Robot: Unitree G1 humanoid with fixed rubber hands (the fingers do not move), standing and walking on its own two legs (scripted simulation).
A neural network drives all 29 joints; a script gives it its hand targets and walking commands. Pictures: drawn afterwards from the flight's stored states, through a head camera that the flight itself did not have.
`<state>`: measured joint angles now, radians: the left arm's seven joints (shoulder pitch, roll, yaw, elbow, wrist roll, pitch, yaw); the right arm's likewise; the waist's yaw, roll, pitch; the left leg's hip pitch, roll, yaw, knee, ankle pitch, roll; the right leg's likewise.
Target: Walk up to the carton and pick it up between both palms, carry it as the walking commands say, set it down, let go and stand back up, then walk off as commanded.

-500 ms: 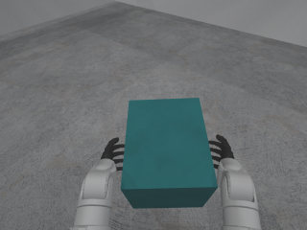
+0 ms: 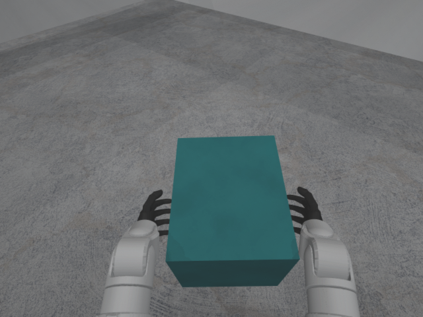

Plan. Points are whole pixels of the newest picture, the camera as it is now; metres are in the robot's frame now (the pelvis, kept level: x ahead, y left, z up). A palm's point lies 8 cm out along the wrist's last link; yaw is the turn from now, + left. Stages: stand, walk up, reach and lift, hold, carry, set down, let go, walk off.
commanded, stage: carry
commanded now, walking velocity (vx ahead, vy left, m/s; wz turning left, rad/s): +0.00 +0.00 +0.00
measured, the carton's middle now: (227, 212) +0.36 -0.01 -0.04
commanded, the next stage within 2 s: hold in 0.34 s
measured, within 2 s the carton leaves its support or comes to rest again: neither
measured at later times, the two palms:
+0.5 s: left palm (155, 224) +0.29 +0.13 +0.03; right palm (319, 229) +0.28 -0.17 +0.04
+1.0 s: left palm (150, 210) +0.33 +0.16 +0.01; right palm (298, 225) +0.31 -0.15 +0.00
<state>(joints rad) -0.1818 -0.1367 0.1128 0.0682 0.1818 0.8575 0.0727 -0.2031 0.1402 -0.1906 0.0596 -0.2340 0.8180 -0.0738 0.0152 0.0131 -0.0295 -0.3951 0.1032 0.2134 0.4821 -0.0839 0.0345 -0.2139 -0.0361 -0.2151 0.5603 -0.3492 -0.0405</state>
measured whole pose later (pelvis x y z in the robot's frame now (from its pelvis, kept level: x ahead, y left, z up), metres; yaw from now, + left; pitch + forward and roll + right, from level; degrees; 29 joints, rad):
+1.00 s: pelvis +0.02 +0.03 +0.01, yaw -11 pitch +0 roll +0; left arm -0.32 -0.17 0.31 0.31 0.32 0.63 0.04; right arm -0.38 0.18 -0.34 0.44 -0.36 0.56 0.01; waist 0.10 -0.02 0.07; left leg -0.31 0.00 0.00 0.42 -0.11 0.00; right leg -0.19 0.04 0.11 0.48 -0.28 -0.01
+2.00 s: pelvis -0.02 +0.04 -0.10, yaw -11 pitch +35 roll -2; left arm -0.57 -0.21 0.44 0.41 0.25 0.31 0.17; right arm -0.71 0.11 -0.42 0.61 -0.29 0.26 -0.05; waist 0.08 -0.05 -0.19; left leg -1.42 -0.03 -0.07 1.06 -0.26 -0.02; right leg -1.30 0.10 0.08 1.15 -0.47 0.02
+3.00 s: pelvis -0.05 +0.04 -0.23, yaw -14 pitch +48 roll -3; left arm -0.93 -0.06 0.51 0.55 0.20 0.33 0.13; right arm -1.13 -0.06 -0.34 0.83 -0.20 0.26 -0.10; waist 0.12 -0.03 -0.14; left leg -2.03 -0.06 -0.11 1.53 -0.35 -0.06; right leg -1.90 0.16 0.06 1.64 -0.58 0.03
